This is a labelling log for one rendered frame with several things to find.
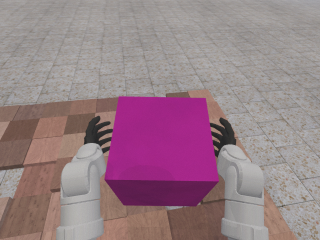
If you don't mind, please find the robot right forearm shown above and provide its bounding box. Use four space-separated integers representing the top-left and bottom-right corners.
217 144 269 240

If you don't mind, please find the robot left forearm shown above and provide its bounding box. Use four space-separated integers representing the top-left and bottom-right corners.
56 143 107 240

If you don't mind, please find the robot right hand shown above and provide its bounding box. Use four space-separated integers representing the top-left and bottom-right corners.
210 117 237 158

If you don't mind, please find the robot left hand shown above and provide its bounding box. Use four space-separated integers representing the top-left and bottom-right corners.
84 116 113 154

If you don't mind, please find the carton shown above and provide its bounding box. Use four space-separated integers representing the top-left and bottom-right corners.
104 96 219 207

